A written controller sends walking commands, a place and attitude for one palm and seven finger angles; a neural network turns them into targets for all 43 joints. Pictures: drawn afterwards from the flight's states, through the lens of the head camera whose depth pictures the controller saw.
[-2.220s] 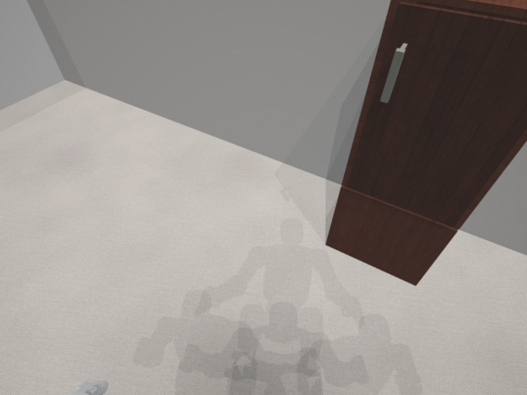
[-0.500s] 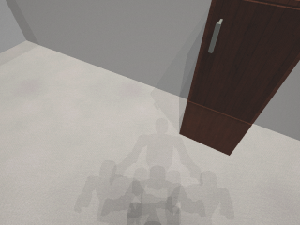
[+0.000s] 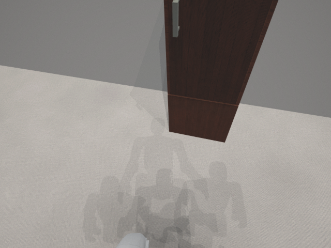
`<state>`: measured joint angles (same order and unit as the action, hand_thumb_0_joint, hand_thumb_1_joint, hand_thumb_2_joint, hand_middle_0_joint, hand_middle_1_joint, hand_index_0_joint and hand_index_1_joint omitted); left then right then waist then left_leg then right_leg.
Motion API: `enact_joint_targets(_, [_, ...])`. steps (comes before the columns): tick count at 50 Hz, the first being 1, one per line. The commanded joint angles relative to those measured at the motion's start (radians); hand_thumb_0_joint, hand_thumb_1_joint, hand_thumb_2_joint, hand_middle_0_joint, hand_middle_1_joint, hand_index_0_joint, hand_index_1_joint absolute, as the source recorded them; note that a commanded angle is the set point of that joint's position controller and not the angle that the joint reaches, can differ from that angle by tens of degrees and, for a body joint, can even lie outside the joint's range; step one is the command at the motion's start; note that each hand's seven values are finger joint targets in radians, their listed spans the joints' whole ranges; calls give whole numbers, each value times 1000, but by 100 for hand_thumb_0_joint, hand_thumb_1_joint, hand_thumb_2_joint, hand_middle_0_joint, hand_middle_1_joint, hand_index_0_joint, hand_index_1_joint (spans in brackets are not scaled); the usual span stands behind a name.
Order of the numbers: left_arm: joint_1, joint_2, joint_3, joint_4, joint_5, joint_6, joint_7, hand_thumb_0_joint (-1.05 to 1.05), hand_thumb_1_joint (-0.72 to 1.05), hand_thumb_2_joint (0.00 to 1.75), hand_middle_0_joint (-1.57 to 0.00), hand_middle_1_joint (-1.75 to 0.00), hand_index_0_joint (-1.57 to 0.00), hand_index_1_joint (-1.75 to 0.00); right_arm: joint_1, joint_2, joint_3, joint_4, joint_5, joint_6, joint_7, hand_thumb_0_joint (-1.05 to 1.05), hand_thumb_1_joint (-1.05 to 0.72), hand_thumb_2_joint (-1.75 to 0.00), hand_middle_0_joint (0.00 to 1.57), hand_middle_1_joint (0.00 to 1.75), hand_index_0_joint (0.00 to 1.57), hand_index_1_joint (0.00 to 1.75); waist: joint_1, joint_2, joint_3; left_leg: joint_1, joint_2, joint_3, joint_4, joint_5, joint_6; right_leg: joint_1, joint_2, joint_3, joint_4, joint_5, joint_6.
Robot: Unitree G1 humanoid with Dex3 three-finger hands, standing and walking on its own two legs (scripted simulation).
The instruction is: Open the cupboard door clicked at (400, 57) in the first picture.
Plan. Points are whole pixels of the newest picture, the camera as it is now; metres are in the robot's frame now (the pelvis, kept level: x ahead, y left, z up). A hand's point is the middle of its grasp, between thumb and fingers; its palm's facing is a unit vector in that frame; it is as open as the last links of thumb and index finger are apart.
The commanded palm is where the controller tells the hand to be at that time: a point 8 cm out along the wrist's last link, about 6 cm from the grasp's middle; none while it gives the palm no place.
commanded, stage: turn to face it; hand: left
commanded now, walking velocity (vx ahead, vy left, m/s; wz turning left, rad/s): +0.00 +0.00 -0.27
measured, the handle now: (176, 17) +0.89 +0.03 +0.10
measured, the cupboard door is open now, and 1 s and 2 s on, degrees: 0 0 0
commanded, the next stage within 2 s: take the last steps up to it in 0.20 s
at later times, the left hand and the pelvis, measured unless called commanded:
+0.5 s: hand out of the picture +0.07 +0.28 -0.17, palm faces -0.11 -0.98 -0.17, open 7.4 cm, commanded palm none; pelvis -0.01 +0.08 +0.01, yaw -10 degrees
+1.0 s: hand (144, 209) +0.24 +0.10 -0.17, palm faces -0.28 -0.95 -0.13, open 7.3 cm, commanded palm none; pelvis +0.09 -0.02 -0.01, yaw -13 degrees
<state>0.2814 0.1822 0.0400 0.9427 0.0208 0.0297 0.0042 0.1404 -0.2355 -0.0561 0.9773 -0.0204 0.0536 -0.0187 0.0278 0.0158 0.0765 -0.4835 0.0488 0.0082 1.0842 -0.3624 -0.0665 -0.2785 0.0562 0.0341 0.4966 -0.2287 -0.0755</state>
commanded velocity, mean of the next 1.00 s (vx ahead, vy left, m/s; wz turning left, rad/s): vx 0.22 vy -0.05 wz -0.12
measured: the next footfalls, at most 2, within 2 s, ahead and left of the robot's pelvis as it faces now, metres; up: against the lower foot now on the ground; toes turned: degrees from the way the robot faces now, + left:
left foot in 0.30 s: +0.03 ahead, +0.16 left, +0.00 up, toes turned -4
right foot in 0.94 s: +0.13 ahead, -0.15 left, +0.00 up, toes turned -22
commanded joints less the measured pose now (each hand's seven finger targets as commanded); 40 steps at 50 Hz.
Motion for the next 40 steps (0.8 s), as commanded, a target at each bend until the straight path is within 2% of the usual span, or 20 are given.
enact_joint_targets(1, [66, 191, 53, -43, 1, -26, 21, 0, 90, 90, -20, -30, -20, -30, -21, -63, -15, -71, 3, -26, -9, 0, -90, -90, 20, 30, 20, 30, 11, -121, -144, -70, 4, -25, -48, 2, -2, 198, -253, 299, -150, 373, -94])
enact_joint_targets(7, [62, 197, 58, -38, 9, -21, 23, 0, 90, 90, -20, -30, -20, -30, -31, -61, -11, -79, 9, -33, -14, 0, -90, -90, 20, 30, 20, 30, 18, -146, -125, 1, -6, -24, -196, -47, 12, 159, -261, 363, -165, 339, -126])
enact_joint_targets(9, [33, 205, 61, -45, 13, -18, 25, 0, 90, 90, -20, -30, -20, -30, -11, -52, -8, -80, 14, -40, -15, 0, -90, -90, 20, 30, 20, 30, 8, -157, -122, 62, -7, -23, -292, -72, 23, 123, -271, 379, -160, 336, -133])
enact_joint_targets(11, [1, 213, 62, -53, 11, -13, 23, 0, 90, 90, -20, -30, -20, -30, 40, -42, -7, -67, 18, -46, -17, 0, -90, -90, 20, 30, 20, 30, -15, -158, -129, 155, -27, -5, -419, -29, 34, 79, -242, 370, -146, 326, -111])
enact_joint_targets(13, [-38, 206, 62, -58, 1, -8, 21, 0, 90, 90, -20, -30, -20, -30, 128, -44, -5, -40, 20, -56, -21, 0, -90, -90, 20, 30, 20, 30, -56, -148, -142, 321, -30, 8, -615, 116, 43, -7, -194, 333, -100, 242, -54])
enact_joint_targets(14, [-39, 174, 54, -65, -4, -6, 19, 0, 90, 90, -20, -30, -20, -30, 156, -71, -8, -33, 21, -65, -24, 0, -90, -90, 20, 30, 20, 30, -64, -65, -143, 428, 24, -31, -699, 149, 57, -99, -136, 277, -39, 144, -12])
enact_joint_targets(15, [-19, 121, 44, -78, -10, -2, 14, 0, 90, 90, -20, -30, -20, -30, 158, -144, -19, -42, 8, -72, -24, 0, -90, -90, 20, 30, 20, 30, -60, 178, -124, 472, 218, -261, -805, 155, 121, -247, -17, 155, 121, -84, 43])
enact_joint_targets(16, [-28, 110, 44, -79, -5, -2, 12, 0, 90, 90, -20, -30, -20, -30, 142, -189, -24, -57, -1, -61, -23, 0, -90, -90, 20, 30, 20, 30, -56, 285, -72, 372, 364, -396, -871, 108, 196, -283, 28, 38, 309, -321, 90])
enact_joint_targets(17, [-41, 130, 53, -75, 5, 4, 6, 0, 90, 90, -20, -30, -20, -30, 119, -185, -16, -72, -9, -60, -25, 0, -90, -90, 20, 30, 20, 30, -52, 175, -33, 267, 387, -409, -907, -23, 233, -266, -8, 72, 447, -297, 100])
enact_joint_targets(18, [-38, 148, 63, -53, 19, 14, 1, 0, 90, 90, -20, -30, -20, -30, 101, -143, -7, -66, -8, -66, -28, 0, -90, -90, 20, 30, 20, 30, -35, 192, 10, 220, 324, -365, -946, -122, 196, -291, -19, 83, 528, -226, 107])
enact_joint_targets(19, [-30, 153, 67, -48, 22, 13, -10, 0, 90, 90, -20, -30, -20, -30, 88, -128, 0, -72, -9, -69, -29, 0, -90, -90, 20, 30, 20, 30, -20, 154, 17, 217, 295, -340, -946, -202, 181, -315, -22, 66, 595, -189, 102])
enact_joint_targets(20, [-14, 140, 67, -35, 24, 8, -21, 0, 90, 90, -20, -30, -20, -30, 90, -120, 0, -72, -9, -76, -28, 0, -90, -90, 20, 30, 20, 30, -15, 104, 22, 234, 257, -276, -944, -203, 166, -336, -27, 49, 641, -133, 103])
enact_joint_targets(22, [2, 117, 59, -18, 21, 1, -32, 0, 90, 90, -20, -30, -20, -30, 133, -110, -2, -54, -5, -92, -27, 0, -90, -90, 20, 30, 20, 30, -19, 100, 7, 298, 215, -198, -936, -138, 153, -371, -40, 29, 683, -52, 113])
enact_joint_targets(23, [2, 111, 56, -16, 19, -2, -34, 0, 90, 90, -20, -30, -20, -30, 162, -104, -4, -43, -4, -98, -27, 0, -90, -90, 20, 30, 20, 30, -27, 107, -2, 332, 214, -175, -930, -112, 156, -392, -50, 24, 689, -29, 116])
enact_joint_targets(26, [-25, 97, 52, -11, 19, -4, -36, 0, 90, 90, -20, -30, -20, -30, 259, -77, -4, 0, -2, -111, -31, 0, -90, -90, 20, 30, 20, 30, -50, 99, 16, 380, 231, -164, -929, -42, 152, -433, -78, 28, 679, 15, 124])
enact_joint_targets(29, [-65, 92, 47, -11, 18, -5, -39, 0, 90, 90, -20, -30, -20, -30, 324, -70, -6, 37, -3, -119, -33, 0, -90, -90, 20, 30, 20, 30, -67, 79, 27, 444, 266, -170, -934, 20, 179, -467, -110, 19, 606, 24, 131])
enact_joint_targets(32, [-107, 73, 38, -6, 17, -6, -43, 0, 90, 90, -20, -30, -20, -30, 382, -63, -5, 77, -5, -123, -34, 0, -90, -90, 20, 30, 20, 30, -84, 95, 39, 478, 281, -138, -930, 108, 195, -468, -137, -11, 530, 19, 132])
enact_joint_targets(34, [-146, 65, 31, -6, 16, -10, -45, 0, 90, 90, -20, -30, -20, -30, 417, -52, -3, 99, -9, -123, -32, 0, -90, -90, 20, 30, 20, 30, -98, 107, 53, 480, 282, -127, -931, 145, 205, -450, -151, -40, 458, 7, 129])
enact_joint_targets(36, [-180, 44, 21, -6, 12, -14, -47, 0, 90, 90, -20, -30, -20, -30, 425, -51, -2, 118, -13, -121, -27, 0, -90, -90, 20, 30, 20, 30, -98, 122, 66, 452, 285, -86, -930, 166, 218, -400, -164, -74, 366, -6, 122])
enact_joint_targets(40, [-237, 21, 11, -7, 5, -30, -44, 0, 90, 90, -20, -30, -20, -30, 442, -52, -6, 145, -19, -114, -19, 0, -90, -90, 20, 30, 20, 30, -110, 164, 67, 404, 269, -40, -897, 236, 210, -274, -143, -132, 208, -46, 104])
